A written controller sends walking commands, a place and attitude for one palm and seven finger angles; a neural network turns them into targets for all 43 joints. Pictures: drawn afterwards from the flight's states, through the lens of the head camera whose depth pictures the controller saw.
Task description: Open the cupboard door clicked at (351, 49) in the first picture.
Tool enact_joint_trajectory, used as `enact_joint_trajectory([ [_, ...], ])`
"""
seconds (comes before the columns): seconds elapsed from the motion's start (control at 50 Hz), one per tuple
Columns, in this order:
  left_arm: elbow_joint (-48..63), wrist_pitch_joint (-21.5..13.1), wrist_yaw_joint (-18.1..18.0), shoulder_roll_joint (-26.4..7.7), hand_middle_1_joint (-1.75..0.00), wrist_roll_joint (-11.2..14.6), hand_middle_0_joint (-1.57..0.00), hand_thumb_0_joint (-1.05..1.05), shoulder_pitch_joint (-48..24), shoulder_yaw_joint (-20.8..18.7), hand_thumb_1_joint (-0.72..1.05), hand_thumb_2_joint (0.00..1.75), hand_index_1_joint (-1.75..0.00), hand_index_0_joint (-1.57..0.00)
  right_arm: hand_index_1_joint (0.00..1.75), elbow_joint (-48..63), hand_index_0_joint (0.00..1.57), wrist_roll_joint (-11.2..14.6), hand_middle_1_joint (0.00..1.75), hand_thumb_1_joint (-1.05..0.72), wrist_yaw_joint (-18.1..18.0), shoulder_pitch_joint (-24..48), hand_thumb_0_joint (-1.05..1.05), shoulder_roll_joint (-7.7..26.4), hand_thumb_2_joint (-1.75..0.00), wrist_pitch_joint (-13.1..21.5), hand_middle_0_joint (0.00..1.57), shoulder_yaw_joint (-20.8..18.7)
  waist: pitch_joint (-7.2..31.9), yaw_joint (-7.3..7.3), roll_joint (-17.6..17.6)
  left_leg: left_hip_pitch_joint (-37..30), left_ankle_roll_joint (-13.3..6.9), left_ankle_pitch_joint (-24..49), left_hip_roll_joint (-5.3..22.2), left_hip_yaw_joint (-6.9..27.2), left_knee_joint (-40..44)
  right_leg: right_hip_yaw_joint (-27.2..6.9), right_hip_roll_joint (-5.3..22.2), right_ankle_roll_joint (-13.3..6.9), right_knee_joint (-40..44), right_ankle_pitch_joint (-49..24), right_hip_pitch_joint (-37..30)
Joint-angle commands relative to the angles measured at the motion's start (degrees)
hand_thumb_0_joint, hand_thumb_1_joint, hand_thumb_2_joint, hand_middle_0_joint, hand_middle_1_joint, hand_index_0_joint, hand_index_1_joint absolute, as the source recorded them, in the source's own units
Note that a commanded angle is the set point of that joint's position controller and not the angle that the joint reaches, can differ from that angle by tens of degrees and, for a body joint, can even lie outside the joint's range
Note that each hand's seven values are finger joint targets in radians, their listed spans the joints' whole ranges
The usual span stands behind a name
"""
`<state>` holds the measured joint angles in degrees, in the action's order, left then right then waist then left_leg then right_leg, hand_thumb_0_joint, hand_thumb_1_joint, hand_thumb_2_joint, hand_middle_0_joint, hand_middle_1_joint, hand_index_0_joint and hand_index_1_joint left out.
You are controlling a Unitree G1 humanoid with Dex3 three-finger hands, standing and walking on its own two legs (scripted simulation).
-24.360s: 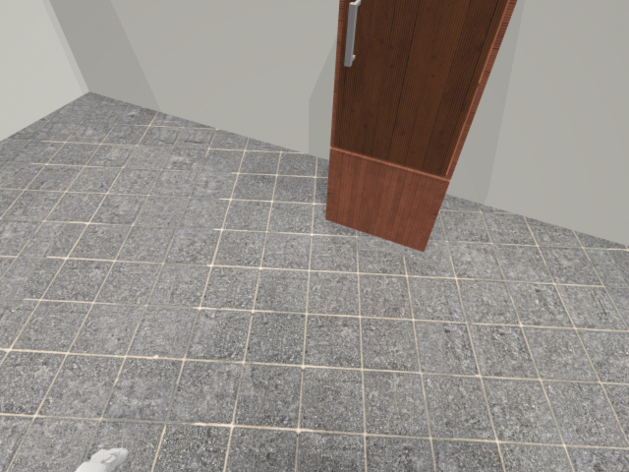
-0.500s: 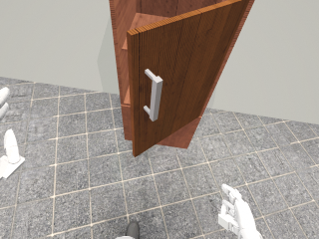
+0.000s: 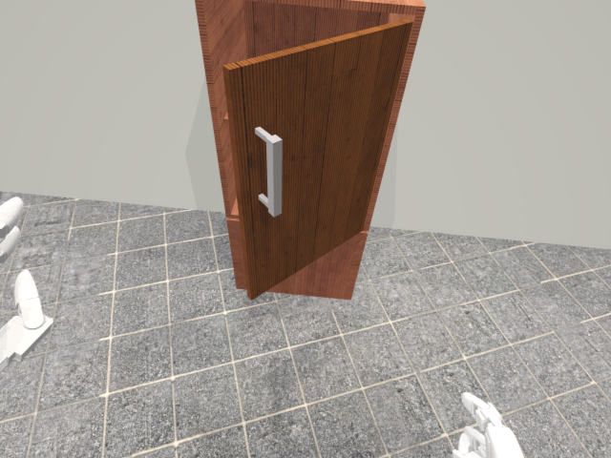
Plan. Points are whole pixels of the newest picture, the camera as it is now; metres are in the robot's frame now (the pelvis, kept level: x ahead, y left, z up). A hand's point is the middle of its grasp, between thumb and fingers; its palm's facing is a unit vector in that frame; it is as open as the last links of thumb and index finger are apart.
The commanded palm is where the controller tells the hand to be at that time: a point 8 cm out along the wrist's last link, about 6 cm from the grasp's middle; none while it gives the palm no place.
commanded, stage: stop stepping back and stand still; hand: left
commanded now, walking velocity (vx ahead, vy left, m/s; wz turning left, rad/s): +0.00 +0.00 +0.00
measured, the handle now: (268, 173) +0.57 +0.08 +0.06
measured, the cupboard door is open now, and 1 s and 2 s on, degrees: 44 44 44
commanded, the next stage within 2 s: let the arm hang, fingers relaxed in 0.84 s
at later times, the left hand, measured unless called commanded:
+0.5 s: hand out of the picture +0.13 +0.28 +0.17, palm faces +0.42 -0.78 -0.46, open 7.4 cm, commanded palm +0.07 +0.32 +0.18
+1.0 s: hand out of the picture +0.12 +0.30 +0.12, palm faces +0.35 -0.80 -0.48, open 7.4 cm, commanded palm none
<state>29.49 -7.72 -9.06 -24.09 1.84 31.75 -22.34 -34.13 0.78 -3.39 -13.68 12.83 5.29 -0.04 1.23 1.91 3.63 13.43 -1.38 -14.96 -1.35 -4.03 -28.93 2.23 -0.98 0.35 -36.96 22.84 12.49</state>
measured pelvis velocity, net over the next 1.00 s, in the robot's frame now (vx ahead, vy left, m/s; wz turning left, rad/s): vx -0.08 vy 0.04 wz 0.05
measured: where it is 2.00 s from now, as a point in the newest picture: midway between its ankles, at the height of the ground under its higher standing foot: outside the picture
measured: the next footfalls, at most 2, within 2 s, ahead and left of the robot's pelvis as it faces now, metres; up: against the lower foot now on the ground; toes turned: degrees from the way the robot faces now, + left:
none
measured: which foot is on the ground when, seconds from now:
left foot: down 0.00-1.00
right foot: down 0.00-1.00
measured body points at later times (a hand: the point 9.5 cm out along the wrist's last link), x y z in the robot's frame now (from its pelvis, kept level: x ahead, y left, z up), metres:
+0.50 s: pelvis -0.07 +0.02 +0.01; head -0.07 +0.03 +0.46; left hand +0.10 +0.32 +0.20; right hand +0.10 -0.21 -0.07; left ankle -0.04 +0.13 -0.73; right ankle -0.04 -0.08 -0.73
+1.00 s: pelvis -0.08 +0.04 +0.00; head -0.09 +0.03 +0.45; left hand +0.10 +0.34 +0.14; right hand +0.09 -0.19 -0.09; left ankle -0.04 +0.13 -0.73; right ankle -0.04 -0.08 -0.73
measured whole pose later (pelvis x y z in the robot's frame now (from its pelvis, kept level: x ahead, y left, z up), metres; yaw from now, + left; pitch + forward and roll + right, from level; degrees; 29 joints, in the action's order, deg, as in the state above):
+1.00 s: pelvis -0.08 +0.04 +0.00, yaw +3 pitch -1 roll -1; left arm 12.0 -10.6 -5.0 -23.0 -1.0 23.3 -16.2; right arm -42.7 -0.1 -0.9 -11.8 13.2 9.4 0.2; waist 0.5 -1.1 -1.6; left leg 16.4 -1.9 -11.2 -1.6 0.9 -28.6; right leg 4.1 0.1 -0.6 -25.5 10.0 14.6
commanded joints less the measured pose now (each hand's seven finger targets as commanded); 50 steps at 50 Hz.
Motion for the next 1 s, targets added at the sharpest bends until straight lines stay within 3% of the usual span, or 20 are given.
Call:
enact_joint_trajectory([
  [0.0,10.77,-5.73,-1.08,-11.56,-0.30,0.10,-0.20,0.00,1.66,-11.24,0.90,0.90,-0.30,-0.20,0.30,8.45,0.20,-0.46,0.30,-0.90,-0.46,6.16,0.00,6.76,-0.90,4.21,0.20,-1.40,-1.42,-2.31,-14.39,10.56,-4.27,8.74,11.46,10.68,10.56,-0.32,1.15,0.42,6.91,-3.57,-6.33],
  [0.02,8.67,-6.06,-0.98,-11.90,-0.30,0.23,-0.20,0.00,2.21,-12.25,0.90,0.90,-0.30,-0.20,0.30,8.50,0.20,-0.45,0.30,-0.90,-0.64,5.59,0.00,6.86,-0.90,4.10,0.20,-1.65,-1.37,-2.14,-12.36,12.29,-3.01,4.00,9.95,9.57,9.38,-1.09,1.74,0.07,10.86,-7.83,-8.11],
  [0.04,7.05,-6.42,-0.74,-10.92,-0.30,0.36,-0.20,0.00,1.43,-11.22,0.90,0.90,-0.30,-0.20,0.30,8.60,0.20,-0.44,0.30,-0.90,-0.71,5.80,0.00,6.39,-0.90,3.89,0.20,-1.66,-1.99,-1.55,-8.43,12.61,-1.62,-0.38,7.94,8.72,6.94,-5.14,3.50,-0.83,14.87,-10.05,-7.09],
  [0.1,2.88,-6.52,-0.18,-8.74,-0.30,1.22,-0.20,0.00,1.10,-8.92,0.90,0.90,-0.30,-0.20,0.30,6.85,0.20,-0.16,0.30,-0.90,-0.36,4.36,0.00,6.11,-0.90,3.26,0.20,-2.79,-0.69,-1.05,5.62,6.34,1.20,-4.81,1.55,5.38,-12.96,-23.17,15.10,-6.13,27.50,1.11,5.21],
  [0.12,1.62,-6.60,-0.09,-7.82,-0.30,1.21,-0.20,0.00,0.62,-7.97,0.90,0.90,-0.30,-0.20,0.30,6.37,0.20,0.00,0.30,-0.90,-0.42,5.16,0.00,6.38,-0.90,3.28,0.20,-2.99,-1.25,-1.61,4.59,7.46,1.11,-7.17,1.59,6.06,-18.91,-24.45,16.56,-6.83,28.06,-1.00,6.36],
  [0.16,0.90,-6.66,0.01,-7.69,-0.30,0.40,-0.20,0.00,-3.60,-6.48,0.90,0.90,-0.30,-0.20,0.30,5.38,0.20,-0.38,0.30,-0.90,-0.61,4.91,0.00,6.07,-0.90,3.58,0.20,-2.24,-0.63,-1.26,3.94,9.26,0.70,-7.87,3.07,7.13,-18.14,-19.13,15.87,-7.44,24.53,-5.42,3.13],
  [0.2,1.11,-6.52,-0.06,-6.99,-0.30,-0.30,-0.20,0.00,-9.58,-4.30,0.90,0.90,-0.30,-0.20,0.30,5.05,0.20,-0.51,0.30,-0.90,-1.24,5.97,0.00,5.68,-0.90,4.17,0.20,-1.46,-0.97,-1.02,3.54,4.10,0.14,-4.78,3.19,5.30,-8.56,-12.94,12.57,-5.59,22.39,-5.71,3.90],
  [0.22,2.94,-6.64,-0.26,-7.76,-0.30,-0.31,-0.20,0.00,-12.85,-3.94,0.90,0.90,-0.30,-0.20,0.30,4.71,0.20,-0.65,0.30,-0.90,-1.89,6.77,0.00,5.71,-0.90,4.67,0.20,-1.27,-1.10,-0.94,1.13,0.54,0.08,-2.04,2.67,4.20,-3.47,-10.87,10.83,-4.35,22.07,-4.06,4.79],
  [0.24,3.70,-6.73,-0.49,-7.79,-0.30,-0.61,-0.20,0.00,-12.84,-3.76,0.90,0.90,-0.30,-0.20,0.30,4.55,0.20,-0.84,0.30,-0.90,-2.24,6.43,0.00,5.95,-0.90,5.22,0.20,-1.30,-0.78,-1.08,-1.60,-1.96,-0.31,-0.11,2.36,4.42,1.89,-9.75,9.32,-3.40,21.04,-3.46,4.40],
  [0.3,11.95,-7.45,-1.03,-9.53,-0.30,-0.98,-0.20,0.00,-11.54,-5.10,0.90,0.90,-0.30,-0.20,0.30,6.32,0.20,-1.13,0.30,-0.90,-2.23,6.65,0.00,7.32,-0.90,6.38,0.20,-1.77,1.54,-3.00,-10.73,-2.51,-2.27,5.74,7.47,11.34,9.26,-7.06,3.69,-0.47,15.30,-10.03,-0.41],
  [0.32,13.51,-7.57,-1.35,-12.07,-0.30,-0.74,-0.20,0.00,-9.60,-7.49,0.90,0.90,-0.30,-0.20,0.30,6.55,0.20,-0.96,0.30,-0.90,-2.34,6.26,0.00,7.28,-0.90,6.45,0.20,-1.96,3.83,-3.10,-9.10,-2.09,-2.13,8.26,8.12,11.56,8.72,-6.13,3.21,0.03,14.31,-13.23,-3.42],
  [0.36,13.94,-7.39,-0.97,-11.12,-0.30,-0.81,-0.20,0.00,-5.40,-7.97,0.90,0.90,-0.30,-0.20,0.30,6.90,0.20,-1.27,0.30,-0.90,-1.92,6.52,0.00,5.79,-0.90,6.36,0.20,-0.87,3.34,-2.98,-13.67,2.11,-1.30,10.30,6.81,11.00,10.50,-3.90,2.25,-0.03,12.19,-15.14,-6.49],
  [0.48,6.74,-7.53,-0.50,-8.46,-0.30,-0.03,-0.20,0.00,0.08,-8.39,0.90,0.90,-0.30,-0.20,0.30,6.92,0.20,-0.99,0.30,-0.90,-1.20,5.78,0.00,5.98,-0.90,6.07,0.20,-1.48,1.35,-2.37,-8.02,5.43,0.08,4.26,5.38,9.05,9.55,-5.24,2.87,-0.46,16.14,-14.14,-6.81],
  [0.58,1.93,-7.14,0.29,-6.71,-0.30,0.07,-0.20,0.00,-1.21,-6.17,0.90,0.90,-0.30,-0.20,0.30,6.56,0.20,-0.71,0.30,-0.90,-1.04,6.05,0.00,6.53,-0.90,5.29,0.20,-1.78,-1.94,-1.69,-4.68,5.60,0.21,-5.27,4.87,8.76,10.20,-6.29,3.14,-0.31,21.17,-3.94,-1.04],
  [0.64,4.00,-7.29,0.26,-7.53,-0.30,-0.67,-0.20,0.00,-4.77,-5.62,0.90,0.90,-0.30,-0.20,0.30,6.48,0.20,-0.91,0.30,-0.90,-1.52,6.59,0.00,6.63,-0.90,5.51,0.20,-1.72,-1.45,-1.83,-6.04,6.02,-0.12,-8.14,5.13,9.48,12.43,-5.19,2.42,0.11,20.69,-2.21,-1.70],
  [0.78,11.10,-7.74,-0.48,-8.75,-0.30,-1.91,-0.20,0.00,-7.81,-6.16,0.90,0.90,-0.30,-0.20,0.30,7.12,0.20,-1.27,0.30,-0.90,-1.99,6.33,0.00,6.36,-0.90,6.93,0.20,-1.41,1.73,-2.62,-12.02,8.59,-1.18,-9.97,6.09,10.95,15.94,-3.04,0.95,0.57,14.69,-9.68,-9.26],
  [0.9,7.08,-7.80,-0.43,-7.81,-0.30,-1.05,-0.20,0.00,-3.43,-6.76,0.90,0.90,-0.30,-0.20,0.30,6.32,0.20,-1.27,0.30,-0.90,-1.40,5.91,0.00,6.11,-0.90,6.79,0.20,-1.46,0.91,-2.47,-8.41,5.88,0.44,-1.32,4.20,9.18,11.33,-4.25,2.65,-0.29,18.46,-11.04,-6.45],
  [0.92,-38.91,-0.74,6.87,3.75,-0.30,-3.16,-0.20,0.00,-6.94,18.89,0.90,0.90,-0.30,-0.20,0.30,-9.90,0.20,-0.32,0.30,-0.90,3.34,8.91,0.00,11.94,-0.90,9.95,0.20,-4.21,-3.22,0.72,-7.14,5.59,0.73,12.95,6.06,10.39,1.05,-1.19,5.91,-1.68,12.27,-14.81,5.75],
  [0.94,-40.36,5.34,8.55,1.83,-0.30,-3.93,-0.20,0.00,-8.78,15.11,0.90,0.90,-0.30,-0.20,0.30,-10.89,0.20,-0.65,0.30,-0.90,3.82,3.11,0.00,13.39,-0.90,3.90,0.20,-4.72,-0.88,0.09,-6.39,2.48,0.65,18.79,6.89,11.01,2.11,-3.90,6.82,-2.29,12.31,-14.61,6.26],
  [0.98,-40.56,7.26,8.89,1.84,-0.30,-3.84,-0.20,0.00,-10.37,15.07,0.90,0.90,-0.30,-0.20,0.30,-9.21,0.20,-0.91,0.30,-0.90,3.25,3.41,0.00,13.45,-0.90,1.17,0.20,-4.55,0.15,-0.60,-6.90,6.96,-2.17,15.53,9.58,14.73,4.29,-2.00,3.75,-2.30,5.99,-6.20,5.47],
])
